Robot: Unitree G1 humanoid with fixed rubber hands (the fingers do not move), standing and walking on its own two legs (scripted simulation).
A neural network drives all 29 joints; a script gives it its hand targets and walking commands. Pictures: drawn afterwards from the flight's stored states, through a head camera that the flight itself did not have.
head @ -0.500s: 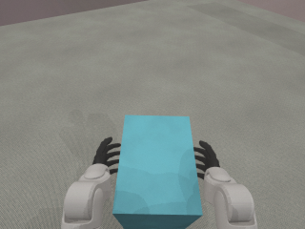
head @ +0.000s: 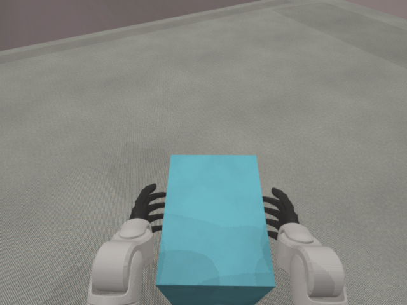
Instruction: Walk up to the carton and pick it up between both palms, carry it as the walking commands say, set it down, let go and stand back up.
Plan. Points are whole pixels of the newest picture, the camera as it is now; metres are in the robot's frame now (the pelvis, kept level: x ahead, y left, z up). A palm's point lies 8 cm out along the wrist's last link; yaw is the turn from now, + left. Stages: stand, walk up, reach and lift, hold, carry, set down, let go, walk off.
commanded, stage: carry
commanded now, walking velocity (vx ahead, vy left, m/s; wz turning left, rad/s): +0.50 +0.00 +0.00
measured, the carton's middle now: (212, 234) +0.28 +0.00 +0.00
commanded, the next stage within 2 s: none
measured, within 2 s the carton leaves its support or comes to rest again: neither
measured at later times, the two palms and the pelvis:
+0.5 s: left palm (158, 107) +0.60 +0.15 +0.08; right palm (254, 112) +0.58 -0.11 +0.08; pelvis +0.33 +0.04 +0.01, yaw -4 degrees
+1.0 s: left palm (177, 50) +0.91 +0.13 +0.09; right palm (249, 51) +0.92 -0.13 +0.09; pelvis +0.65 -0.01 +0.01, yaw +0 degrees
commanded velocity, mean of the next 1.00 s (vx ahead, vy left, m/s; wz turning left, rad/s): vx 0.50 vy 0.00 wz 0.00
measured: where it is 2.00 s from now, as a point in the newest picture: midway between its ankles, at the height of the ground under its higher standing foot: (210, 147)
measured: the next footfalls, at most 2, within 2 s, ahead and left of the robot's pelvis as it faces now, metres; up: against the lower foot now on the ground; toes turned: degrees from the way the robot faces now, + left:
left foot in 0.30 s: +0.36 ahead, +0.12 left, +0.00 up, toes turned +10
right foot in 0.72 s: +0.65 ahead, -0.10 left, +0.00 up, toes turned -12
